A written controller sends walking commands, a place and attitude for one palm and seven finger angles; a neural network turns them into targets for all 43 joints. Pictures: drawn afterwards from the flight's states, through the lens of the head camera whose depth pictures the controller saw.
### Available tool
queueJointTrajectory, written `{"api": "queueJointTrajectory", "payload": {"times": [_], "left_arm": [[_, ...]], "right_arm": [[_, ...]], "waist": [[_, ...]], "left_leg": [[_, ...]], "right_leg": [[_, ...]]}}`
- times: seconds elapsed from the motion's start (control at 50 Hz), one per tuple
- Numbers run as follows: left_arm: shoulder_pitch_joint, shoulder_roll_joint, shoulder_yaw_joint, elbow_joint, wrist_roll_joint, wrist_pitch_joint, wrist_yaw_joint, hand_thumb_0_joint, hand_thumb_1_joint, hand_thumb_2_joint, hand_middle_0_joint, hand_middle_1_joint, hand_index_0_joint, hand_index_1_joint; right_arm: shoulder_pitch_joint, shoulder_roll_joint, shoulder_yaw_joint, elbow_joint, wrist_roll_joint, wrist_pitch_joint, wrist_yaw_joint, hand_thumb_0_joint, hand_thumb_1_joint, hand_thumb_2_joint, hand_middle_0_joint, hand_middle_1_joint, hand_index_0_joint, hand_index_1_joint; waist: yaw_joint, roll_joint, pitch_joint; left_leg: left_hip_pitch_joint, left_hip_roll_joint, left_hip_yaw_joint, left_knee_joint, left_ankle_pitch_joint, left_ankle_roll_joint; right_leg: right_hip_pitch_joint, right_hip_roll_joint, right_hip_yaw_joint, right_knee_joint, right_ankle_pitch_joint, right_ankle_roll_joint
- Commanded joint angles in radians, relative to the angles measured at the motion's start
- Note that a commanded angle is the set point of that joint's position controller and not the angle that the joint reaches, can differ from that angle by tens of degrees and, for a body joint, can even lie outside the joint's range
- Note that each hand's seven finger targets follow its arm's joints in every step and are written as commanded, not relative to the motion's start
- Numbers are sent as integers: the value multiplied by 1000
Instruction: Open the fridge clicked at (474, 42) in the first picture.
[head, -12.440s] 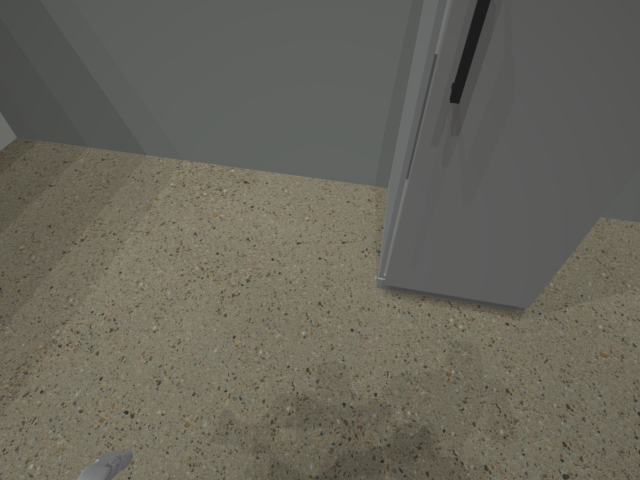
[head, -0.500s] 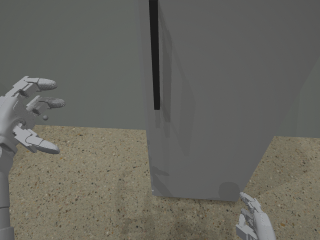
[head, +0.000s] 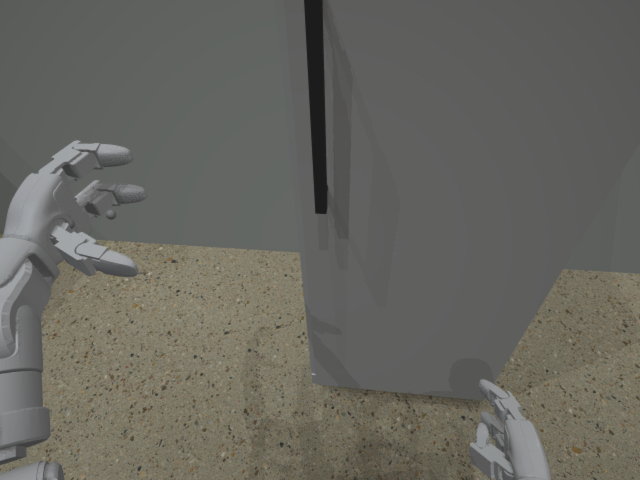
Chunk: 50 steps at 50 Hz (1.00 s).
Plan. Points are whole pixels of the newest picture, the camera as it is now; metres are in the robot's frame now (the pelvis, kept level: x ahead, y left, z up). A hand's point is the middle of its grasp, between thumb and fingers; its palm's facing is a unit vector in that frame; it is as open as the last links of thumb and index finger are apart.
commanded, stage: move the hooked fingers beside the handle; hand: left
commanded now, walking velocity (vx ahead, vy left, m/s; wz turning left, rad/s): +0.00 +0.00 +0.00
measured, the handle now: (319, 114) +0.53 +0.07 +0.23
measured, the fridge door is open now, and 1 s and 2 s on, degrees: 0 0 0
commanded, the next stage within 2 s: none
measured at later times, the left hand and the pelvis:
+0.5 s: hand (188, 184) +0.37 +0.21 +0.22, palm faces +0.01 -1.00 -0.04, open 14.0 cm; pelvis +0.01 +0.01 +0.00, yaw -1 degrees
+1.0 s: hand (226, 165) +0.41 +0.18 +0.21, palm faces +0.02 -1.00 -0.02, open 14.0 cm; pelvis +0.01 +0.01 +0.00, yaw -1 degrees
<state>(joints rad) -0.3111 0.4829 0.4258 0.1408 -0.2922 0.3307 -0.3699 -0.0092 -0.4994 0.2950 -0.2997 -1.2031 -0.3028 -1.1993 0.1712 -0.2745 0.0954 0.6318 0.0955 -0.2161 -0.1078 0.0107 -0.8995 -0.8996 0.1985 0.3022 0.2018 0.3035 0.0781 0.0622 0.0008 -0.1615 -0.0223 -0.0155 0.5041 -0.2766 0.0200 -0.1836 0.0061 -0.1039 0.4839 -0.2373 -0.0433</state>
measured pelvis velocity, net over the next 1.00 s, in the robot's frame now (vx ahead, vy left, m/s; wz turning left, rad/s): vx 0.01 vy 0.01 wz -0.03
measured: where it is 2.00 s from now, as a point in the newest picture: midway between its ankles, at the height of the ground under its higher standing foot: outside the picture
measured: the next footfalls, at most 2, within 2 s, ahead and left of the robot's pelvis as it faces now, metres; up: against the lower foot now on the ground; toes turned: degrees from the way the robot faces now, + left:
none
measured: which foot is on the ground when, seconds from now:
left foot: down 0.00-1.00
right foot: down 0.00-1.00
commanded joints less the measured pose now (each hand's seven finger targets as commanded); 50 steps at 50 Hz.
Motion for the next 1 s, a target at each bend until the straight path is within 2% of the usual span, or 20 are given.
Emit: {"api": "queueJointTrajectory", "payload": {"times": [0.0, 0.02, 0.06, 0.12, 0.14, 0.16, 0.18, 0.2, 0.24, 0.36, 0.42, 0.44, 0.5, 0.54, 0.62, 0.64, 0.74, 0.78, 0.88, 0.98], "left_arm": [[-428, 220, 12, -265, -10, -77, 2, 0, -500, 300, -300, -1200, -300, -1200], [-438, 235, 35, -271, -15, -91, 8, 0, -500, 300, -300, -1200, -300, -1200], [-408, 268, 88, -228, -27, -105, 22, 0, -500, 300, -300, -1200, -300, -1200], [-394, 243, 91, -166, -21, -94, 52, 0, -500, 300, -300, -1200, -300, -1200], [-363, 270, 114, -155, -14, -83, 62, 0, -500, 300, -300, -1200, -300, -1200], [-356, 255, 104, -160, -8, -69, 70, 0, -500, 300, -300, -1200, -300, -1200], [-343, 248, 100, -149, -2, -55, 77, 0, -500, 300, -300, -1200, -300, -1200], [-353, 230, 76, -165, 8, -45, 79, 0, -500, 300, -300, -1200, -300, -1200], [-398, 162, 2, -200, 12, -40, 79, 0, -500, 300, -300, -1200, -300, -1200], [-564, 117, -63, -239, 13, -77, 100, 0, -500, 300, -300, -1200, -300, -1200], [-578, 118, -52, -212, 23, -85, 131, 0, -500, 300, -300, -1200, -300, -1200], [-557, 144, -33, -185, 31, -82, 144, 0, -500, 300, -300, -1200, -300, -1200], [-548, 104, -56, -142, 40, -60, 165, 0, -500, 300, -300, -1200, -300, -1200], [-530, 111, -48, -98, 46, -46, 175, 0, -500, 300, -300, -1200, -300, -1200], [-569, 79, -72, -154, 52, -44, 188, 0, -500, 300, -300, -1200, -300, -1200], [-542, 88, -61, -135, 53, -47, 192, 0, -500, 300, -300, -1200, -300, -1200], [-625, 70, -87, -130, 60, -68, 204, 0, -500, 300, -300, -1200, -300, -1200], [-680, 39, -118, -138, 64, -73, 212, 0, -500, 300, -300, -1200, -300, -1200], [-751, 13, -154, -18, 77, -68, 233, 0, -500, 300, -300, -1200, -300, -1200], [-852, -8, -178, 33, 88, -98, 254, 0, -500, 300, -300, -1200, -300, -1200]], "right_arm": [[-151, -95, -41, -185, -3, -61, -11, 0, -900, -900, 200, 300, 200, 300], [-149, -96, -42, -180, -5, -61, -10, 0, -900, -900, 200, 300, 200, 300], [-146, -95, -40, -170, -10, -53, -5, 0, -900, -900, 200, 300, 200, 300], [-149, -92, -41, -164, -10, -42, 0, 0, -900, -900, 200, 300, 200, 300], [-151, -96, -44, -163, -11, -35, 5, 0, -900, -900, 200, 300, 200, 300], [-155, -93, -43, -169, -10, -30, 8, 0, -900, -900, 200, 300, 200, 300], [-150, -93, -44, -169, -9, -22, 10, 0, -900, -900, 200, 300, 200, 300], [-151, -93, -44, -174, -5, -15, 13, 0, -900, -900, 200, 300, 200, 300], [-154, -89, -47, -185, -3, -11, 16, 0, -900, -900, 200, 300, 200, 300], [-137, -88, -48, -172, -4, -11, -3, 0, -900, -900, 200, 300, 200, 300], [-130, -87, -48, -160, -9, -7, -5, 0, -900, -900, 200, 300, 200, 300], [-128, -90, -48, -151, -12, -1, -3, 0, -900, -900, 200, 300, 200, 300], [-129, -83, -47, -148, -11, 16, 1, 0, -900, -900, 200, 300, 200, 300], [-125, -88, -50, -142, -12, 30, 7, 0, -900, -900, 200, 300, 200, 300], [-126, -81, -52, -164, -13, 47, 15, 0, -900, -900, 200, 300, 200, 300], [-124, -82, -52, -162, -14, 51, 19, 0, -900, -900, 200, 300, 200, 300], [-116, -84, -55, -155, -14, 64, 16, 0, -900, -900, 200, 300, 200, 300], [-115, -79, -55, -153, -14, 64, 13, 0, -900, -900, 200, 300, 200, 300], [-92, -86, -56, -128, -13, 78, 5, 0, -900, -900, 200, 300, 200, 300], [-76, -84, -58, -123, -18, 80, 6, 0, -900, -900, 200, 300, 200, 300]], "waist": [[-36, 19, -254], [-32, 17, -273], [-19, -53, -269], [-10, -31, -235], [6, -25, -232], [4, 3, -230], [4, -7, -226], [-2, 26, -222], [-17, -2, -229], [-53, -9, -258], [-43, 2, -282], [-34, -31, -284], [-34, -15, -271], [-28, -57, -255], [-30, -16, -304], [-25, -56, -298], [-45, -68, -293], [-56, -14, -293], [-79, -48, -251], [-83, -17, -302]], "left_leg": [[63, 4, -42, -72, 165, 17], [70, 3, -42, -72, 191, 15], [37, 5, -38, -72, 192, 17], [21, 4, -30, -83, 199, 13], [8, 5, -25, -83, 215, 12], [7, 5, -19, -85, 235, 12], [6, 6, -17, -86, 250, 11], [12, 7, -12, -87, 263, 8], [33, 12, -14, -80, 276, 10], [89, 11, -30, -85, 230, 16], [97, 8, -32, -89, 253, 8], [83, 10, -31, -91, 256, 8], [74, 9, -21, -96, 277, 4], [54, 12, -16, -96, 278, 8], [82, 10, -12, -94, 339, 4], [74, 15, -12, -90, 352, 6], [88, 17, -9, -92, 337, 12], [98, 13, -11, -95, 329, 9], [73, 14, -15, -104, 266, 11], [88, 12, -18, -101, 279, 8]], "right_leg": [[49, -24, 83, -74, 125, 14], [65, -21, 79, -68, 159, 13], [90, -20, 83, -72, 170, 18], [76, -22, 73, -66, 183, 15], [92, -23, 77, -68, 196, 12], [94, -28, 74, -61, 225, 10], [94, -28, 70, -57, 248, 10], [85, -26, 66, -54, 260, 9], [75, -24, 69, -53, 272, 11], [32, -13, 68, -67, 206, 14], [49, -15, 65, -61, 226, 10], [65, -14, 66, -65, 227, 10], [70, -18, 65, -61, 259, 9], [78, -17, 67, -65, 265, 10], [101, -18, 67, -51, 328, 6], [108, -16, 67, -50, 342, 7], [88, -12, 70, -60, 327, 9], [79, -16, 73, -63, 316, 6], [43, -14, 72, -83, 251, 8], [52, -15, 76, -79, 257, 3]]}}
